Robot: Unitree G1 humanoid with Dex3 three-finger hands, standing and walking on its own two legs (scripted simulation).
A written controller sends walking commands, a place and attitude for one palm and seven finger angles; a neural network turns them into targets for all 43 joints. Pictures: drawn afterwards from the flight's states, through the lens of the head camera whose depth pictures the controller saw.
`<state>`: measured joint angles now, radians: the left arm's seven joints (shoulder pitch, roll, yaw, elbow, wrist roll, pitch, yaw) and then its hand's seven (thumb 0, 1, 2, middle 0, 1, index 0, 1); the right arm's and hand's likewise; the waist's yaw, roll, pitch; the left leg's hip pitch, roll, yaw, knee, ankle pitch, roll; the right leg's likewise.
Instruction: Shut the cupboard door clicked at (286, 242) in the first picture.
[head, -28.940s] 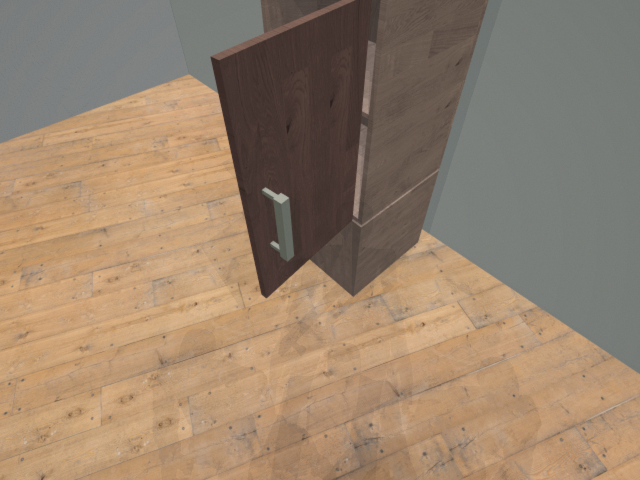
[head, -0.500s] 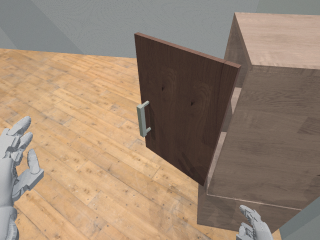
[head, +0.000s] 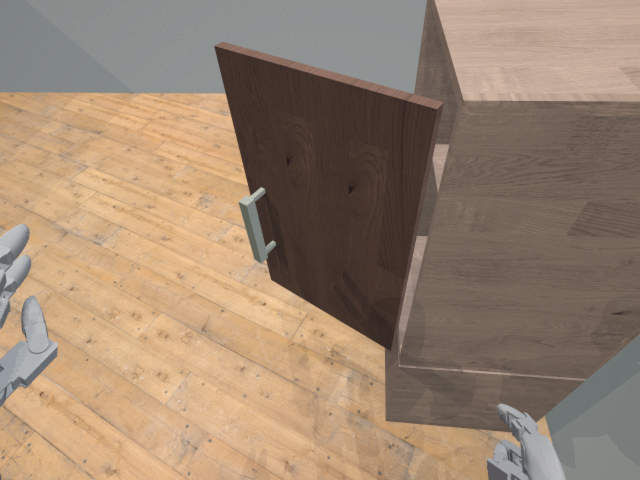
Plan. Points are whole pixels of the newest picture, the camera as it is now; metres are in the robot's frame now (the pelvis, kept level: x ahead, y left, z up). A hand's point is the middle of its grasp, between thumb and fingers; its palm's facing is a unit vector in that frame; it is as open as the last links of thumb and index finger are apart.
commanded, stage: step back with the hand held close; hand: left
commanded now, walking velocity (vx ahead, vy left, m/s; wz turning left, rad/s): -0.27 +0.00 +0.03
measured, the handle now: (260, 226) +0.60 +0.17 -0.09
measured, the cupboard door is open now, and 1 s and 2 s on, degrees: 60 60 60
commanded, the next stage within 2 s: stop stepping back and stand still in 1.06 s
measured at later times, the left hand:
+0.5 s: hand out of the picture +0.14 +0.28 +0.16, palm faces +0.44 -0.77 -0.47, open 7.4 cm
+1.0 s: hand out of the picture +0.09 +0.25 +0.17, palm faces +0.34 -0.79 -0.51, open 7.4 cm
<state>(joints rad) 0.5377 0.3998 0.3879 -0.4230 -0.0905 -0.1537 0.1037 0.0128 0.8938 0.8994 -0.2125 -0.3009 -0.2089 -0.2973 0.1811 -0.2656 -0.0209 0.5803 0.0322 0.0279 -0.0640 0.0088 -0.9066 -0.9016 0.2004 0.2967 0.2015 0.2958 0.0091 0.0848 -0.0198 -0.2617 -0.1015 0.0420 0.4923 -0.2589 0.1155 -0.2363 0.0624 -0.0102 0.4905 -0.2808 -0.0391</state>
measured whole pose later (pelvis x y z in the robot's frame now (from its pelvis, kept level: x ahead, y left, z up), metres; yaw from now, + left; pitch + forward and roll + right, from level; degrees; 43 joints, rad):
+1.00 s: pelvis -0.13 -0.02 -0.01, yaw -2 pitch +9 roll -3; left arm 0.56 0.51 0.50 -0.58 -0.08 -0.25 0.12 0.01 0.89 0.90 -0.21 -0.30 -0.21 -0.30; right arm 0.10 -0.20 0.00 0.59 -0.02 -0.07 -0.04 0.01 -0.90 -0.90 0.20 0.30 0.20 0.30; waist 0.02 -0.03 -0.06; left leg -0.58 -0.03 0.04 0.38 0.03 0.09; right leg -0.09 0.08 0.00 0.40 -0.35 0.00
